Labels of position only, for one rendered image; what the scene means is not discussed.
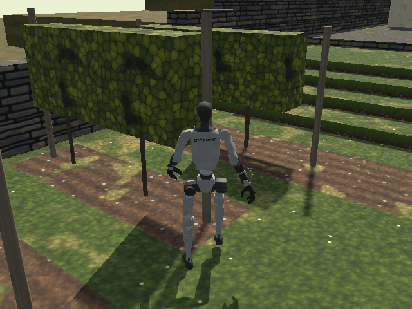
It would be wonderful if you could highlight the humanoid robot head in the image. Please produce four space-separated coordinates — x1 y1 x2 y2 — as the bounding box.
194 101 216 132

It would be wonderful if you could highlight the left robot forearm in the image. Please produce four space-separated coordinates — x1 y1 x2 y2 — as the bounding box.
168 153 178 170

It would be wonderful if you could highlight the right robot forearm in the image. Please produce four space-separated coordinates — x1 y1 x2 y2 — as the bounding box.
234 154 251 186

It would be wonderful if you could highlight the left robot hand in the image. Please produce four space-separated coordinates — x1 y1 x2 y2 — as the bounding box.
167 168 182 180

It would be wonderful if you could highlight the left robot upper arm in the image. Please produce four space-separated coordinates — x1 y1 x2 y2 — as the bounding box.
172 129 192 163

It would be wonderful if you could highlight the right robot hand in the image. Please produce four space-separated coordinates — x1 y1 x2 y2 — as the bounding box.
241 183 256 204

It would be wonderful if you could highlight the right robot shin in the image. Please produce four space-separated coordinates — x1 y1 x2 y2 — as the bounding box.
215 194 224 237

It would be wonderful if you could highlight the right robot upper arm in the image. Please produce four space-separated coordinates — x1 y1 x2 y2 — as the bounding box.
218 129 239 165

